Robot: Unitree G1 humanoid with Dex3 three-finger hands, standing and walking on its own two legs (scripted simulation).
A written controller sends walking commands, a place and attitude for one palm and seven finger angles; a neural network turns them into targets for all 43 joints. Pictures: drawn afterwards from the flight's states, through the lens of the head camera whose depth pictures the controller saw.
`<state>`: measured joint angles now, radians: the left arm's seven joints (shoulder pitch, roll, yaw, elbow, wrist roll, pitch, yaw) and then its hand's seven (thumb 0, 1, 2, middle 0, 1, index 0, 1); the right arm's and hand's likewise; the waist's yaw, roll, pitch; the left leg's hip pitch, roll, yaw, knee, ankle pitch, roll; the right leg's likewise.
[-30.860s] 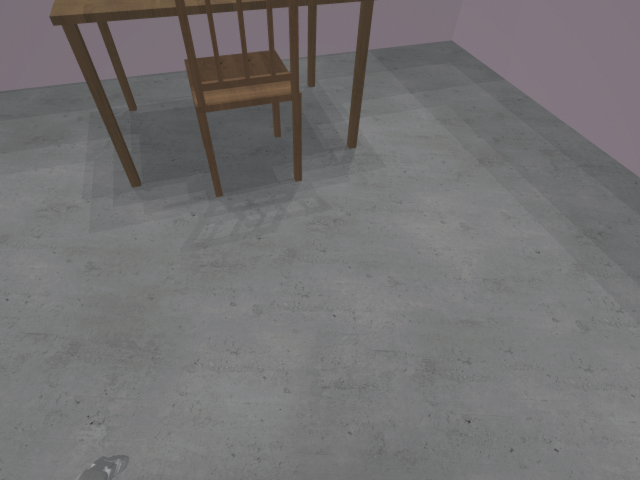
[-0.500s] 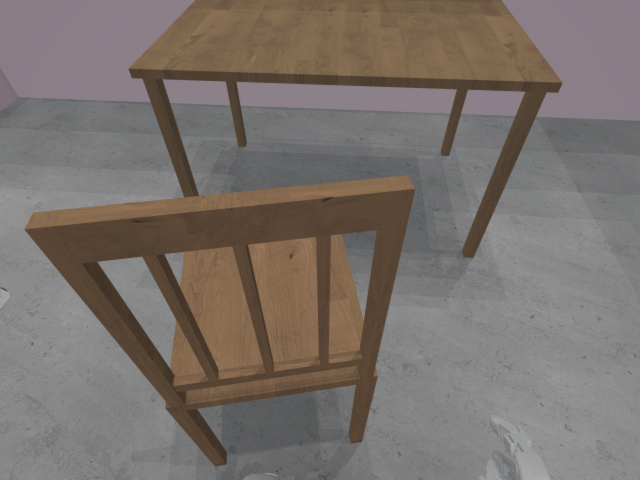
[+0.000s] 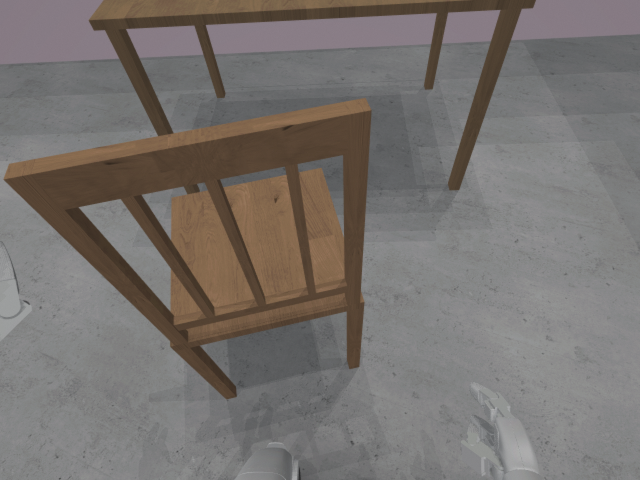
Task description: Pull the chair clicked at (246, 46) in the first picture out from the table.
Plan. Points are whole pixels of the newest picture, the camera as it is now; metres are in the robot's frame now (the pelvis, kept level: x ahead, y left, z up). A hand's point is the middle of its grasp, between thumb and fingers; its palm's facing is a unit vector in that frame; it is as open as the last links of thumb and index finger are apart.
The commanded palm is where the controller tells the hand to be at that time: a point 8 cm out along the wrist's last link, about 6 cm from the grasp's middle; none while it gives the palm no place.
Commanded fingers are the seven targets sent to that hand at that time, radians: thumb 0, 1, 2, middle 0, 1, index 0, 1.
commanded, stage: stop stepping back and stand still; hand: left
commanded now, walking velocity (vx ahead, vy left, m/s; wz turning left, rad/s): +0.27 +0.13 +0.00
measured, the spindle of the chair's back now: (241, 252) +0.44 +0.17 -0.04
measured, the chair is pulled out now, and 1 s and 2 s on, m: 0.61 0.61 0.61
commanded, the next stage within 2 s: let the arm hang, fingers relaxed in 1.30 s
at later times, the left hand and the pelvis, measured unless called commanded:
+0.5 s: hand out of the picture +0.09 +0.28 +0.18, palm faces +0.51 -0.73 -0.45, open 7.4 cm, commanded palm +0.04 +0.31 +0.18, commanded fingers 0.00 0.90 0.90 -0.20 -0.30 -0.20 -0.30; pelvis -0.10 +0.00 +0.00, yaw +1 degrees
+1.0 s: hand out of the picture +0.01 +0.31 +0.17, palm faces +0.54 -0.73 -0.41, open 7.4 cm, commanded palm -0.04 +0.34 +0.18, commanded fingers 0.00 0.90 0.90 -0.20 -0.30 -0.20 -0.30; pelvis -0.17 +0.03 -0.01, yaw +3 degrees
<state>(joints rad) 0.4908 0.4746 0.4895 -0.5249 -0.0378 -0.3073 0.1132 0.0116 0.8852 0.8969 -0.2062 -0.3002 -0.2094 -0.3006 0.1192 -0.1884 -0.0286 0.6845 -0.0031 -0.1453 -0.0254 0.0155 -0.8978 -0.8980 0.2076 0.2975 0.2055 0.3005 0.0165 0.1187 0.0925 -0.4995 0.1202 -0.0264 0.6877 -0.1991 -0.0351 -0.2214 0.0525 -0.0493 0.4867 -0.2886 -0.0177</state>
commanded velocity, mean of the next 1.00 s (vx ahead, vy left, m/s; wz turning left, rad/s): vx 0.01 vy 0.01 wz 0.00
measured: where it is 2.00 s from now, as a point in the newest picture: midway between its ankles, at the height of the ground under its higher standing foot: outside the picture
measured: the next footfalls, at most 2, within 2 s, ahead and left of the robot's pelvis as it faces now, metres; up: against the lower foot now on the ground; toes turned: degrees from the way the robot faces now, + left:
left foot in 0.20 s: -0.08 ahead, +0.13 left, +0.00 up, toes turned +2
right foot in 1.20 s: -0.13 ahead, -0.10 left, +0.00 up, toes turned +3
